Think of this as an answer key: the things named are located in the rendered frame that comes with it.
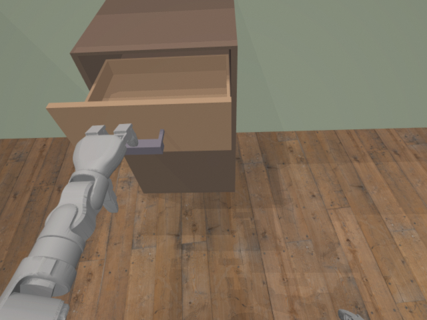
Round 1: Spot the handle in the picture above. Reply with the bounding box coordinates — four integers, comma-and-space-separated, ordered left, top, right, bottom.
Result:
125, 129, 165, 155

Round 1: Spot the drawer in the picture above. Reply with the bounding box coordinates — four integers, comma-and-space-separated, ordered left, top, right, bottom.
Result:
46, 54, 232, 152

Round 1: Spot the robot left hand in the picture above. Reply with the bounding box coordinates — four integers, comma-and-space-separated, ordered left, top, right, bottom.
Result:
73, 123, 138, 213

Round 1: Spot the left robot forearm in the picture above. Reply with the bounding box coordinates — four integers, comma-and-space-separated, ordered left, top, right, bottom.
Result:
0, 170, 109, 310

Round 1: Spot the cabinet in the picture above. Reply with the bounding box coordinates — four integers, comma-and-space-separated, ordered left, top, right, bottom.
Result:
70, 0, 238, 193

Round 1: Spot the robot left upper arm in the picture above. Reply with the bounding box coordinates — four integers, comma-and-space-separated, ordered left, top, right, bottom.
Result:
0, 292, 70, 320

